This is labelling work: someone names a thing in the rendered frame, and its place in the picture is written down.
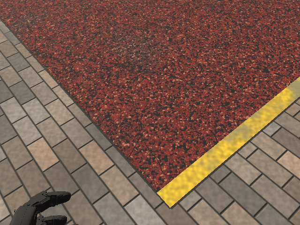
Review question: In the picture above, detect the left robot hand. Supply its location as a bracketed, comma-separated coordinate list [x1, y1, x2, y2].
[9, 190, 79, 225]

